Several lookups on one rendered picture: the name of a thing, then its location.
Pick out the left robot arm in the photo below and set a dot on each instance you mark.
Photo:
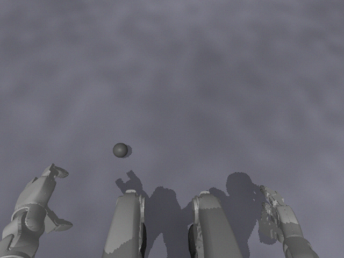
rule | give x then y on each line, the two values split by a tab
20	238

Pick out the right robot arm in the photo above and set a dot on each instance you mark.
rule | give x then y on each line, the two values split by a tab
298	247

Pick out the left robot hand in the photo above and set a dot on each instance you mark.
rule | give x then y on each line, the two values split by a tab
38	191

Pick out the ball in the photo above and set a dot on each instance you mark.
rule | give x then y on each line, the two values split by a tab
120	150

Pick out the right robot hand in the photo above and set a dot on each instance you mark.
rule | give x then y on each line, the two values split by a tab
284	222

